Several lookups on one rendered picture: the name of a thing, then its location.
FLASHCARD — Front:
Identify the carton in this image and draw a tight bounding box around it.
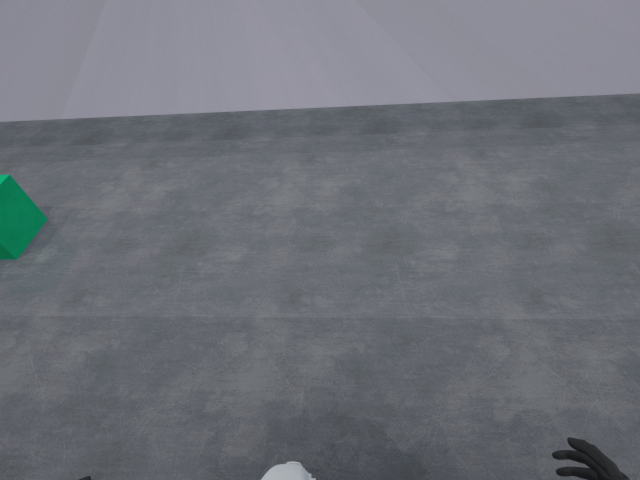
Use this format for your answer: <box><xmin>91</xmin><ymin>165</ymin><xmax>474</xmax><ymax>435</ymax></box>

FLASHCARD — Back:
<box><xmin>0</xmin><ymin>175</ymin><xmax>47</xmax><ymax>259</ymax></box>

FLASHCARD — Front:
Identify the robot right hand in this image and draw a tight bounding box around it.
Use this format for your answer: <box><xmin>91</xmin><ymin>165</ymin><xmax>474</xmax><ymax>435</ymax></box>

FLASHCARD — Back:
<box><xmin>552</xmin><ymin>437</ymin><xmax>630</xmax><ymax>480</ymax></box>

